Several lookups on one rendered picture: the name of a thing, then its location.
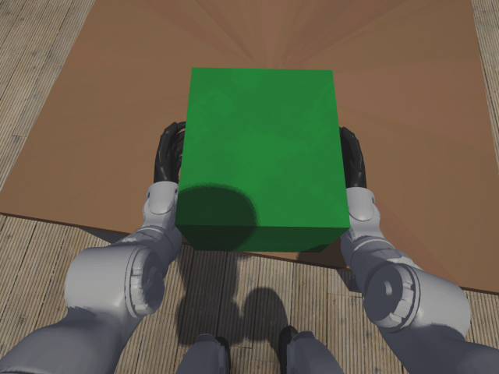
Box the carton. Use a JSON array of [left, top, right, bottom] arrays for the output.
[[175, 67, 350, 252]]

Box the right robot upper arm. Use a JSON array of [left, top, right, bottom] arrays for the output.
[[363, 263, 499, 374]]

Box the left robot hand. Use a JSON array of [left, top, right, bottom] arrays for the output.
[[154, 122, 186, 184]]

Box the robot left forearm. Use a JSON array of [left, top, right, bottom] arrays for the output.
[[64, 181, 182, 308]]

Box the left robot upper arm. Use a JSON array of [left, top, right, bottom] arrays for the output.
[[0, 245, 165, 374]]

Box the left robot shin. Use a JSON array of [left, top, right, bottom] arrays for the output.
[[196, 333, 219, 344]]

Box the left robot foot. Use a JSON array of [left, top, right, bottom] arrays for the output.
[[215, 337, 231, 374]]

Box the right robot hand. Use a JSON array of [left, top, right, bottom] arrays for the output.
[[339, 127, 366, 188]]

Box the table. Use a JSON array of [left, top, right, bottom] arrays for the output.
[[0, 0, 499, 296]]

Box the robot right forearm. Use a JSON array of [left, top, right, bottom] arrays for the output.
[[340, 187, 471, 319]]

